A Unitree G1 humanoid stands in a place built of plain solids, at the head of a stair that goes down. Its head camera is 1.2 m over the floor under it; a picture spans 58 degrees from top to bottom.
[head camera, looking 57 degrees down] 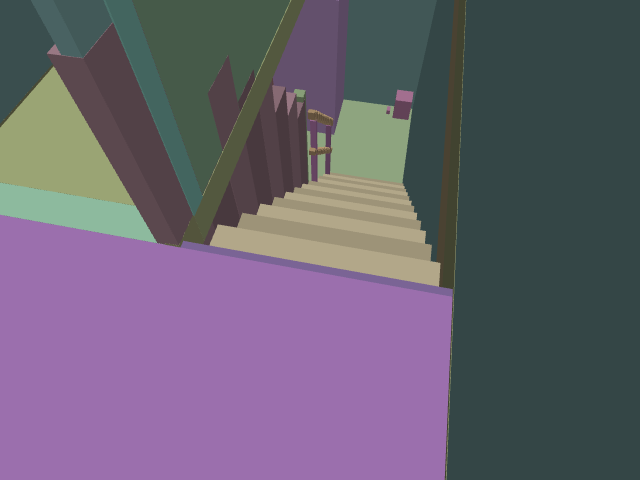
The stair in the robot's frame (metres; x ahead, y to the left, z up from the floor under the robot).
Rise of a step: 0.21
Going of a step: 0.22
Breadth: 0.88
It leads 12 degrees to the right of straight ahead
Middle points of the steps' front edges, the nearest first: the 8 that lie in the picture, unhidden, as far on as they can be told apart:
0.69 0.02 0.00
0.90 -0.02 -0.21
1.12 -0.07 -0.42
1.34 -0.11 -0.63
1.55 -0.16 -0.85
1.77 -0.20 -1.06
1.98 -0.25 -1.27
2.20 -0.29 -1.48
